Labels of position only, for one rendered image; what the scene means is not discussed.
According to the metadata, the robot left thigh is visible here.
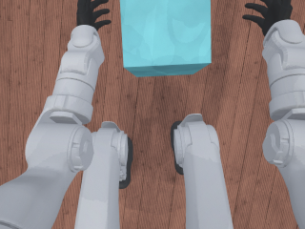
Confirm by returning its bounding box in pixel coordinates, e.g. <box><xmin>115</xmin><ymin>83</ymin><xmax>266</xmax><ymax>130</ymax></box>
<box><xmin>74</xmin><ymin>128</ymin><xmax>129</xmax><ymax>229</ymax></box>

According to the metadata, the left robot upper arm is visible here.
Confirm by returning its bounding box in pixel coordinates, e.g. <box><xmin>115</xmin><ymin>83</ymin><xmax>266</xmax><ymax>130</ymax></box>
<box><xmin>0</xmin><ymin>122</ymin><xmax>94</xmax><ymax>229</ymax></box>

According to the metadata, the right robot upper arm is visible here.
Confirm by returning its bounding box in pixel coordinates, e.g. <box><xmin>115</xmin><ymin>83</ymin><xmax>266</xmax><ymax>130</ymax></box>
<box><xmin>262</xmin><ymin>118</ymin><xmax>305</xmax><ymax>229</ymax></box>

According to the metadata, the left robot shin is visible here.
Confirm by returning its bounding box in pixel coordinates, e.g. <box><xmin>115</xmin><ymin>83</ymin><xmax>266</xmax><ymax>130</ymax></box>
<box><xmin>91</xmin><ymin>121</ymin><xmax>127</xmax><ymax>180</ymax></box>

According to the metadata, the robot left hand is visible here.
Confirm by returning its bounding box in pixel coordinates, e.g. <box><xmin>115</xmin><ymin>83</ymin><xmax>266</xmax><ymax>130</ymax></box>
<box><xmin>76</xmin><ymin>0</ymin><xmax>112</xmax><ymax>31</ymax></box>

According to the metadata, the carton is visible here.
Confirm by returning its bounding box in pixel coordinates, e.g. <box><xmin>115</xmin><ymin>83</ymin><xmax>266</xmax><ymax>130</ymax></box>
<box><xmin>120</xmin><ymin>0</ymin><xmax>212</xmax><ymax>77</ymax></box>

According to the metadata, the robot right forearm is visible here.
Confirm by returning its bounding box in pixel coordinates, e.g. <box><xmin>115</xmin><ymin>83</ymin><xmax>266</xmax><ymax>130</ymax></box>
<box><xmin>262</xmin><ymin>19</ymin><xmax>305</xmax><ymax>121</ymax></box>

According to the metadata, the robot left forearm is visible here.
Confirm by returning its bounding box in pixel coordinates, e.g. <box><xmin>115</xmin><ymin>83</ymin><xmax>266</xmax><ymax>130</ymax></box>
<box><xmin>25</xmin><ymin>25</ymin><xmax>105</xmax><ymax>160</ymax></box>

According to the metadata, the robot right hand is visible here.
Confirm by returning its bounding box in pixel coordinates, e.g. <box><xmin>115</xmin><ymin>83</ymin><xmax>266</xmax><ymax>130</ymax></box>
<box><xmin>242</xmin><ymin>0</ymin><xmax>293</xmax><ymax>36</ymax></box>

